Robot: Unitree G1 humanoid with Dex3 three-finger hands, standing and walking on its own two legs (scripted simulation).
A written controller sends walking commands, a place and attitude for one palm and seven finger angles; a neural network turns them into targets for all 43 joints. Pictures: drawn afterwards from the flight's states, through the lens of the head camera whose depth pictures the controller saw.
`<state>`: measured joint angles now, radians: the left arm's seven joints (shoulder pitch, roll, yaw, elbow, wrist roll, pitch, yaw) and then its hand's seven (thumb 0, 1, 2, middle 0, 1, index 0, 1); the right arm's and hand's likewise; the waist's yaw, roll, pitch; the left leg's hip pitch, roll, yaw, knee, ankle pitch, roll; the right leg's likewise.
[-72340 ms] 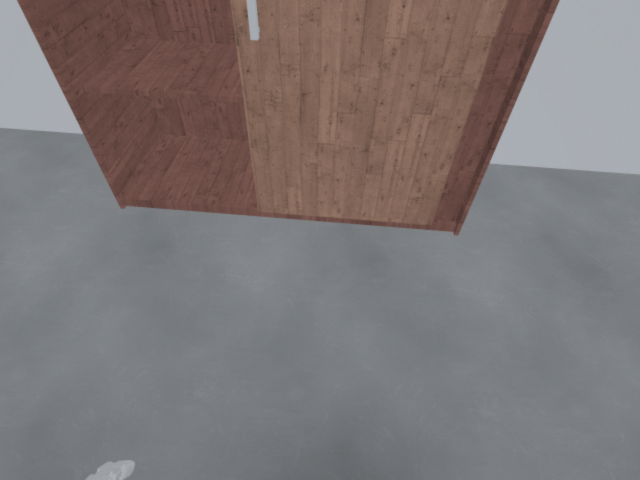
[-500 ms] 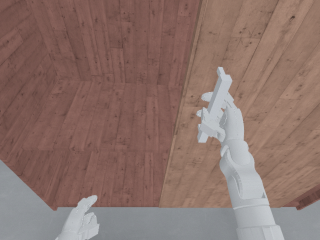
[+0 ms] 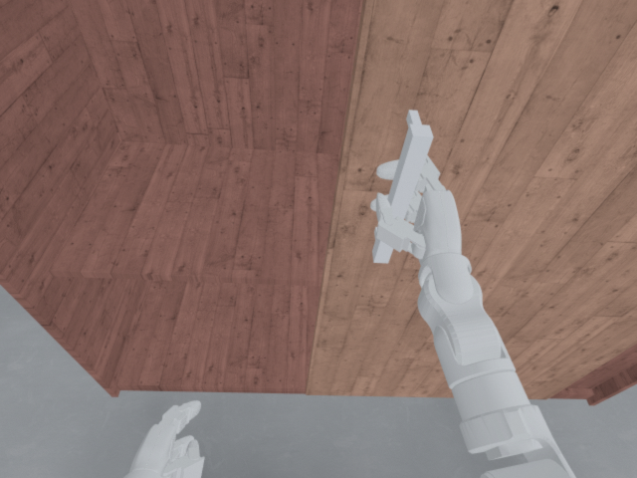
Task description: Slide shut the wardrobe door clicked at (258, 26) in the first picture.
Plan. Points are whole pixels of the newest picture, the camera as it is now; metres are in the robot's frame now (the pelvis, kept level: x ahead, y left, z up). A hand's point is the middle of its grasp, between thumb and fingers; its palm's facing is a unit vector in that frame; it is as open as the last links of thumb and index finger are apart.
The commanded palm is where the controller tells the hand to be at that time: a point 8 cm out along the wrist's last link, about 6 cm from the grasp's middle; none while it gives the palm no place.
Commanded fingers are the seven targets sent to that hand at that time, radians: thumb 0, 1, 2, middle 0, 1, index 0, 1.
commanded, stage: step sideways, sliding the door along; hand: right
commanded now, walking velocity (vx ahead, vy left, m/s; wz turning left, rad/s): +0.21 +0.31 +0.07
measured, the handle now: (395, 194) +0.44 -0.07 +0.14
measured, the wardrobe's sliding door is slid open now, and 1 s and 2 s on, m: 0.56 0.48 0.14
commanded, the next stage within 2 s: none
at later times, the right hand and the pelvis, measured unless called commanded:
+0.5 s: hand (370, 221) +0.38 -0.03 +0.14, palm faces +0.02 +1.00 -0.07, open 6.0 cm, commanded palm +0.36 -0.04 +0.14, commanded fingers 0.00 -0.90 -0.90 0.45 1.40 0.45 1.40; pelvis -0.01 +0.07 -0.01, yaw +2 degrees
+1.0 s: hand (309, 215) +0.39 +0.04 +0.14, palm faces +0.16 +0.98 -0.06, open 6.1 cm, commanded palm +0.35 +0.06 +0.14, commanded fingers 0.00 -0.90 -0.90 0.45 1.40 0.45 1.40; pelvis +0.03 +0.20 +0.00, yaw -2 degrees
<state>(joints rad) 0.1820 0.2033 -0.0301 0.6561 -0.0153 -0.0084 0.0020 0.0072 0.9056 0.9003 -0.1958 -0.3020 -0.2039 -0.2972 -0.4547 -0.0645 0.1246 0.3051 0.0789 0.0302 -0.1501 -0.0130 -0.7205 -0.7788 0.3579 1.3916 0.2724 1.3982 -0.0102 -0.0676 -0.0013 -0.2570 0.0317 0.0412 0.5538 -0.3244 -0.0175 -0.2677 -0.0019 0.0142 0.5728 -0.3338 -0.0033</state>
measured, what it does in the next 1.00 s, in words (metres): steps to the left: left foot, then right foot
